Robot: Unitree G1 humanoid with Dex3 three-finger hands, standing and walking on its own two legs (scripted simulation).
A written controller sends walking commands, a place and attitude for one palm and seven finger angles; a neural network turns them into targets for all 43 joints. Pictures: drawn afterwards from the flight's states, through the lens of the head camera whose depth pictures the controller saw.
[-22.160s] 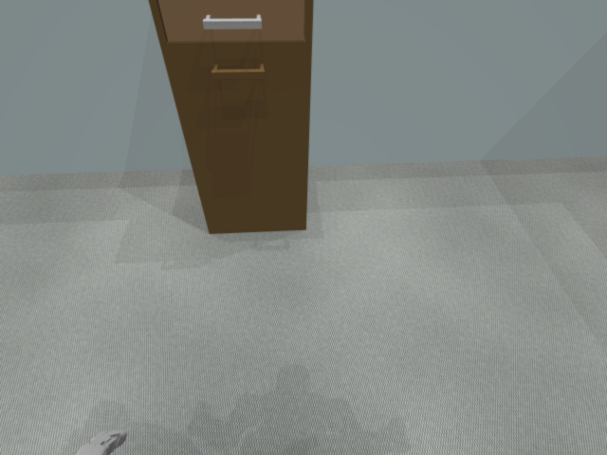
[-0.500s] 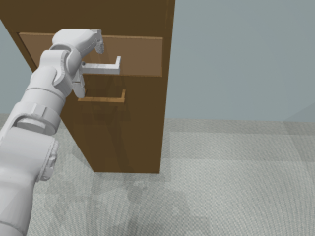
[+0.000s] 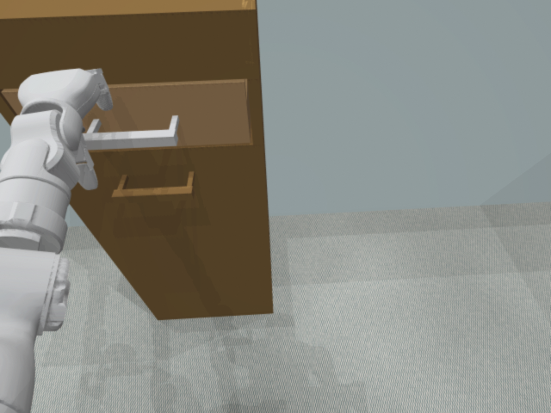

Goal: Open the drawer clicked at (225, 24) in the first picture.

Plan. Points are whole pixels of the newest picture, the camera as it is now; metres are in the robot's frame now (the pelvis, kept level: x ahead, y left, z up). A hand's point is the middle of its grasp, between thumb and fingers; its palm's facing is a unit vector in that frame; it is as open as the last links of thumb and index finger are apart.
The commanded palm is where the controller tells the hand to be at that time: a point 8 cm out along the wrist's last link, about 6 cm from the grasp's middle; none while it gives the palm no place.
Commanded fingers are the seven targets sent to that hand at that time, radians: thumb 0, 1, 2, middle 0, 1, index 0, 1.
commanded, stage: re-aim the fingers above the handle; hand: left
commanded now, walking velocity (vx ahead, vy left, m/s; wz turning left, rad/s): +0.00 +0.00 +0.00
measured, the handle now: (132, 131) +0.55 +0.22 +0.13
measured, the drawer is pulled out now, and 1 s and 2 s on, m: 0.00 0.00 0.00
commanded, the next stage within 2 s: lower the fingers behind the handle in 0.90 s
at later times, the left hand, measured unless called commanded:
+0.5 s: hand (55, 130) +0.48 +0.29 +0.19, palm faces -0.07 +0.00 -1.00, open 13.9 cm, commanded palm +0.46 +0.24 +0.24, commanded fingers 0.00 -0.50 0.30 -0.30 -1.20 -0.30 -1.20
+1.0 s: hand (72, 151) +0.45 +0.27 +0.17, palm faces -0.09 +0.01 -1.00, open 13.9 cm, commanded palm +0.45 +0.23 +0.24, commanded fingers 0.00 -0.50 0.30 -0.30 -1.20 -0.30 -1.20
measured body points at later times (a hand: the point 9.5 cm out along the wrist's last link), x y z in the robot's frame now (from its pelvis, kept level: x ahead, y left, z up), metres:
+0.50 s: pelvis +0.01 +0.01 +0.00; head +0.05 -0.01 +0.45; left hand +0.48 +0.28 +0.24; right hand +0.11 -0.24 -0.13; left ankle +0.01 +0.08 -0.73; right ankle -0.04 -0.08 -0.73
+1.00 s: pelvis +0.00 +0.02 +0.00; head +0.03 +0.02 +0.45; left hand +0.45 +0.26 +0.22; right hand +0.09 -0.23 -0.13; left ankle +0.01 +0.08 -0.73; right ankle -0.04 -0.08 -0.73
